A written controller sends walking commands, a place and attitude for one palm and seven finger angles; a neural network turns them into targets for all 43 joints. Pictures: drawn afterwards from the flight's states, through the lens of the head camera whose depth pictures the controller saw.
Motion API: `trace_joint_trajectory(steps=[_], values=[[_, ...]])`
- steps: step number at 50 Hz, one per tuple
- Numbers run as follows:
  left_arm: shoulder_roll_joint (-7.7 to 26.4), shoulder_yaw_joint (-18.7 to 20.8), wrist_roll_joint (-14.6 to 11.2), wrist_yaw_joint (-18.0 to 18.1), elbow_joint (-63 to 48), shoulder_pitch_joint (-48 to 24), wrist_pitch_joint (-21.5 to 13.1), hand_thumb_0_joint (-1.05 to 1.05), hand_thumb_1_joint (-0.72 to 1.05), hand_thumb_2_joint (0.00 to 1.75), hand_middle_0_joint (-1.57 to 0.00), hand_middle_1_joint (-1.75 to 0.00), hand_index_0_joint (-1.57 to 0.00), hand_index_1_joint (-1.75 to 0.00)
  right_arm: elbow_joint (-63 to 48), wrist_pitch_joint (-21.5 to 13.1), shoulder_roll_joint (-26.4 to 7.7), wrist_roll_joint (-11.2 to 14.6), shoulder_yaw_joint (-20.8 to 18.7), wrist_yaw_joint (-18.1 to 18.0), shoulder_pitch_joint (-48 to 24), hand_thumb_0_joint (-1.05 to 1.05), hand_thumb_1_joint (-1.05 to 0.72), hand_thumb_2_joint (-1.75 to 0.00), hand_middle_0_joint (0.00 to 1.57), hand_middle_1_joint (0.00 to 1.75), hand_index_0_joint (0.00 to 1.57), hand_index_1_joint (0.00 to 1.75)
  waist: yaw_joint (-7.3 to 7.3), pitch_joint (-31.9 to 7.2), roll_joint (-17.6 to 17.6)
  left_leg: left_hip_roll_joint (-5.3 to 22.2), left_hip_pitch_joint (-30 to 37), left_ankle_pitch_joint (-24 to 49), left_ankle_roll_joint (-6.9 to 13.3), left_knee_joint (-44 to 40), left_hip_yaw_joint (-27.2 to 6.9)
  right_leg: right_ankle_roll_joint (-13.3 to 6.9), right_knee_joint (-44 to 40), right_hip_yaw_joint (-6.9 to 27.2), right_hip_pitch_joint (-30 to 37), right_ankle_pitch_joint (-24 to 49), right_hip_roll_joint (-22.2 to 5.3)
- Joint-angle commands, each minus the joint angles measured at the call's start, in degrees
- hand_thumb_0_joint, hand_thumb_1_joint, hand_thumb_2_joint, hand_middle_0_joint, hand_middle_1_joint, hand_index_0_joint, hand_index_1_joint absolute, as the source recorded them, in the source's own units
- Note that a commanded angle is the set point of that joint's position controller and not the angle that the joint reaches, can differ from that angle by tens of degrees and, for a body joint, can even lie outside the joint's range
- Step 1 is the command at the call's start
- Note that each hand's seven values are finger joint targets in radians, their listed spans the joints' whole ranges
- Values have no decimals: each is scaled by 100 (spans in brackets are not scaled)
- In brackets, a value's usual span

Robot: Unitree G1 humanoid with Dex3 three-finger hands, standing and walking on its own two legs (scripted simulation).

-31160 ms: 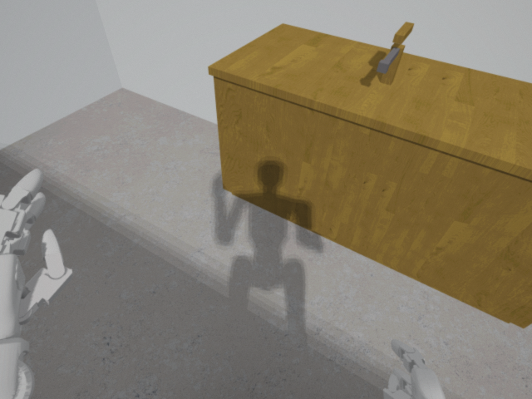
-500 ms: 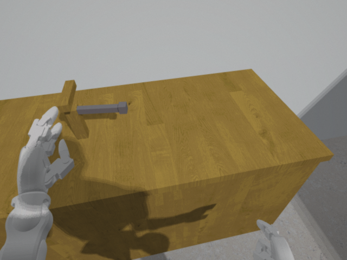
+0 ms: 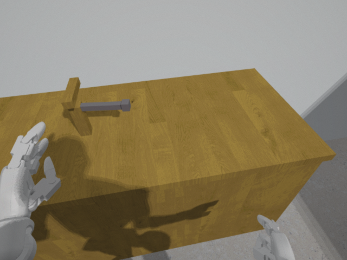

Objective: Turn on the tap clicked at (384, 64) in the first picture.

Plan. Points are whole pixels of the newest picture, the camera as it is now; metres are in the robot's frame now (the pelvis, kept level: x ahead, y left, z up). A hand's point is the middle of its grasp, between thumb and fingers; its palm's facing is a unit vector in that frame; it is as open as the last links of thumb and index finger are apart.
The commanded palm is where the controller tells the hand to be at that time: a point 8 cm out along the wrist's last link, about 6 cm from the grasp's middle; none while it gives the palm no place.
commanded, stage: draw the hand back beside the body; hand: left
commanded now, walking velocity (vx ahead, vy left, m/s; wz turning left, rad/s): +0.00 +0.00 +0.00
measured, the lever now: (125, 105) +0.54 +0.24 +0.07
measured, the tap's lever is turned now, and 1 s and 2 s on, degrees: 82 82 82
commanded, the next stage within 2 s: step back with the hand held close in 0.04 s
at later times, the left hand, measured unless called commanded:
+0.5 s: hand (64, 188) +0.19 +0.23 +0.14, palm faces +0.28 -0.86 -0.42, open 7.4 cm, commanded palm +0.15 +0.28 +0.17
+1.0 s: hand (18, 216) +0.13 +0.27 +0.15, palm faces +0.44 -0.80 -0.41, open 7.4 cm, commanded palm +0.08 +0.31 +0.17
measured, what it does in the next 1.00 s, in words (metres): shifts its weight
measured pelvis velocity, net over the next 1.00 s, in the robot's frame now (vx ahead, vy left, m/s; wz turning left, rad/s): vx -0.08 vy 0.03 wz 0.00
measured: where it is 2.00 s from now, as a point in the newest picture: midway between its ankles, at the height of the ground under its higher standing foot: outside the picture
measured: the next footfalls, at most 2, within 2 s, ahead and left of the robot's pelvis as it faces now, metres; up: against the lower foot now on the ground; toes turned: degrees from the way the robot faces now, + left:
right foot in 1.52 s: -0.19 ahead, -0.13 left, +0.00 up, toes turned -2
left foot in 1.72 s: -0.14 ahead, +0.08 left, +0.00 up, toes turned -2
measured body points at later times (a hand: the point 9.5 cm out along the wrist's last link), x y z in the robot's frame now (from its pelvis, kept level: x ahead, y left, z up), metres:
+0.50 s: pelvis -0.03 +0.01 +0.00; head -0.01 -0.01 +0.45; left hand +0.17 +0.28 +0.16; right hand +0.14 -0.24 -0.09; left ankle -0.01 +0.11 -0.74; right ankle +0.01 -0.10 -0.75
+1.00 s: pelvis -0.08 +0.03 -0.02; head -0.07 +0.03 +0.43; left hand +0.10 +0.31 +0.17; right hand +0.09 -0.20 -0.10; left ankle -0.01 +0.11 -0.74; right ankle +0.01 -0.09 -0.74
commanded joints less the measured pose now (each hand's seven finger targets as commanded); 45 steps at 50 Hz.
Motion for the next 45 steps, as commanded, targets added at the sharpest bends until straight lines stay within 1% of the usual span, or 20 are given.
trace_joint_trajectory(steps=[1,7,8,9,10,11,14,17,18,21,22,26,27,28,36,37,40,42,43,45], values=[[1038,522,4,69,-1372,-604,-423,0,90,90,-20,-30,-20,-30,-1005,-376,-601,-5,-237,-84,-803,0,-90,-90,20,30,20,30,-88,-544,-84,179,-93,763,48,-399,-171,-42,-350,294,11,487,-246],[1106,598,12,54,-1419,-601,-442,0,90,90,-20,-30,-20,-30,-963,-397,-596,0,-224,-65,-824,0,-90,-90,20,30,20,30,-108,-315,75,195,-194,838,19,-393,-173,-67,-393,309,-36,558,-241],[1316,731,14,91,-1711,-1102,-495,0,90,90,-20,-30,-20,-30,-972,-409,-591,1,-226,-73,-844,0,-90,-90,20,30,20,30,-114,-471,260,176,-113,790,24,-391,-163,-73,-396,336,14,541,-245],[2000,1550,-43,174,-1923,-1590,-680,0,90,90,-20,-30,-20,-30,-1218,-323,-595,61,-150,-117,-738,0,-90,-90,20,30,20,30,-216,32,34,288,-456,350,117,-171,-245,-7,-613,1040,-658,1004,-505],[1471,1145,-8,117,-1324,-992,-698,0,90,90,-20,-30,-20,-30,-1009,-247,-534,10,-132,-108,-638,0,-90,-90,20,30,20,30,-289,-45,-275,257,-456,316,126,-7,-320,7,-614,1030,-732,1219,-668],[1342,1017,21,93,-1128,-677,-653,0,90,90,-20,-30,-20,-30,-1072,-193,-550,10,-167,-82,-631,0,-90,-90,20,30,20,30,-297,-87,-446,269,-390,390,127,74,-317,21,-622,1109,-817,1383,-738],[1066,788,62,42,-1066,-286,-652,0,90,90,-20,-30,-20,-30,-1241,-65,-653,28,-264,-66,-520,0,-90,-90,20,30,20,30,-300,-643,-323,393,-354,954,92,77,-259,51,-256,955,-550,1893,-772],[1043,764,56,58,-1174,141,-618,0,90,90,-20,-30,-20,-30,-1395,27,-691,53,-309,-78,-527,0,-90,-90,20,30,20,30,-283,-1007,-197,474,-319,1369,103,56,-253,111,-32,865,-494,2014,-759],[1090,824,63,75,-1220,259,-620,0,90,90,-20,-30,-20,-30,-1416,72,-688,58,-316,-81,-490,0,-90,-90,20,30,20,30,-269,-1090,-361,525,-367,1478,101,49,-272,128,25,812,-461,1985,-736],[1337,1024,82,140,-1624,299,-637,0,90,90,-20,-30,-20,-30,-1541,142,-691,80,-360,-111,-496,0,-90,-90,20,30,20,30,-276,-1157,-609,542,-529,1443,96,105,-296,138,108,822,-559,1898,-759],[1566,1198,102,172,-1836,215,-666,0,90,90,-20,-30,-20,-30,-1553,147,-718,66,-363,-130,-535,0,-90,-90,20,30,20,30,-273,-1188,-457,545,-602,1452,100,52,-366,126,173,812,-553,1770,-746],[1554,1239,112,261,-1991,242,-716,0,90,90,-20,-30,-20,-30,-1557,115,-678,74,-375,-158,-483,0,-90,-90,20,30,20,30,-293,-971,-290,564,-1032,812,116,56,-412,123,175,907,-753,1173,-710],[1646,1305,140,277,-2159,173,-739,0,90,90,-20,-30,-20,-30,-1546,105,-718,61,-386,-170,-497,0,-90,-90,20,30,20,30,-307,-1022,6,601,-1089,748,132,-14,-486,107,246,903,-718,1088,-693],[1519,1230,146,287,-2113,231,-748,0,90,90,-20,-30,-20,-30,-1537,92,-688,65,-370,-173,-462,0,-90,-90,20,30,20,30,-312,-975,54,650,-1238,569,146,-96,-547,126,329,823,-684,917,-626],[1231,1027,275,375,-1916,207,-778,0,90,90,-20,-30,-20,-30,-1514,-52,-803,70,-386,-158,-298,0,-90,-90,20,30,20,30,-404,-494,24,794,-2380,-1818,295,-449,-935,157,374,835,-883,-728,-454],[1314,1094,311,387,-1927,163,-784,0,90,90,-20,-30,-20,-30,-1498,-67,-831,47,-387,-176,-335,0,-90,-90,20,30,20,30,-405,-485,190,853,-2556,-1963,333,-614,-1052,174,494,795,-761,-738,-383],[1224,1079,404,403,-2002,-62,-834,0,90,90,-20,-30,-20,-30,-1498,-116,-821,57,-388,-190,-285,0,-90,-90,20,30,20,30,-388,-566,229,1067,-3042,-2327,455,-841,-1265,251,1114,637,-288,-273,-194],[1394,1216,426,411,-2102,-131,-839,0,90,90,-20,-30,-20,-30,-1480,-143,-817,33,-402,-206,-290,0,-90,-90,20,30,20,30,-391,-712,246,1064,-2937,-2068,452,-816,-1302,242,1249,653,-213,99,-171],[1269,1142,417,397,-2095,-101,-853,0,90,90,-20,-30,-20,-30,-1469,-148,-761,27,-386,-209,-279,0,-90,-90,20,30,20,30,-388,-741,227,1065,-2888,-1905,453,-727,-1241,242,1280,663,-216,242,-194],[1250,1140,425,380,-2124,-130,-875,0,90,90,-20,-30,-20,-30,-1473,-176,-782,11,-380,-185,-294,0,-90,-90,20,30,20,30,-396,-657,296,1036,-3127,-2208,482,-637,-1205,225,1334,783,-213,118,-226]])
